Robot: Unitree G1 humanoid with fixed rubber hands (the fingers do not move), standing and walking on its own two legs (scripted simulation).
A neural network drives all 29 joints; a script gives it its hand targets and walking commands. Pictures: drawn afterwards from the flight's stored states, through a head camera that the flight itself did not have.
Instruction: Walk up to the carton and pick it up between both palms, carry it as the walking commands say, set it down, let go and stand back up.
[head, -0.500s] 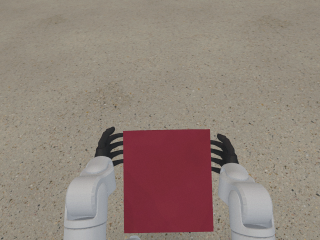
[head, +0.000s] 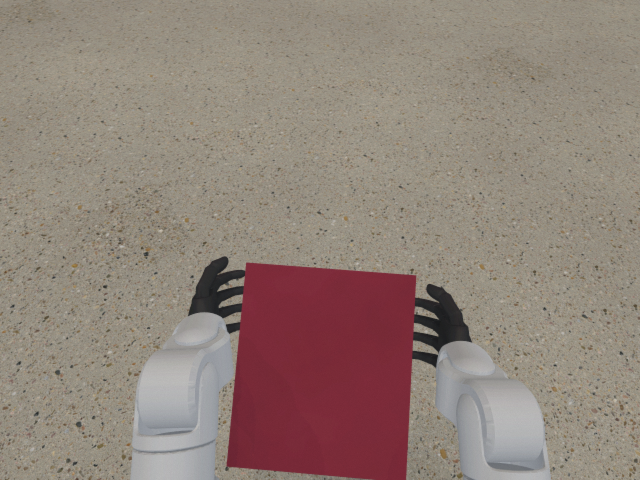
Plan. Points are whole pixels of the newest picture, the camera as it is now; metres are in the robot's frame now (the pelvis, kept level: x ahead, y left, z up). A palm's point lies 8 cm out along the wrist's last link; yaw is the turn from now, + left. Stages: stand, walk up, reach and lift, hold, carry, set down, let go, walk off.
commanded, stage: carry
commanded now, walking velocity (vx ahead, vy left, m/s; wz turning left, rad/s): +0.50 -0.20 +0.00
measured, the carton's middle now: (324, 345) +0.32 +0.01 -0.06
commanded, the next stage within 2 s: none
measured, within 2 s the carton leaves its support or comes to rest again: neither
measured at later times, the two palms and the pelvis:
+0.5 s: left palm (365, 127) +0.63 -0.06 +0.08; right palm (534, 170) +0.55 -0.31 +0.07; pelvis +0.32 -0.11 -0.03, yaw -12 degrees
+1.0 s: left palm (408, 89) +0.76 -0.14 +0.08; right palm (562, 125) +0.67 -0.40 +0.07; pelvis +0.44 -0.18 -0.01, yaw -18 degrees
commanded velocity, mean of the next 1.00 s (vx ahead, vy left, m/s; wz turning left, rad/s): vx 0.00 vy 0.00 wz -0.29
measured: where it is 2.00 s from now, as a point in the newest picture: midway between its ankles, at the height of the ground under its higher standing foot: (389, 351)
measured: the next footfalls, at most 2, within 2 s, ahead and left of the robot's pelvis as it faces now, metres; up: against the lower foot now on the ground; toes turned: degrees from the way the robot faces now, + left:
right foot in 0.02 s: +0.16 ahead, -0.16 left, +0.00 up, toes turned -5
left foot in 0.46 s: +0.49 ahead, -0.08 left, +0.00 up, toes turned -1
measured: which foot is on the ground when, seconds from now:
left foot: down 0.00-0.08, up 0.10-0.44, down 0.46-1.00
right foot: up 0.00-0.00, down 0.02-0.46, up 0.48-0.62, down 0.64-1.00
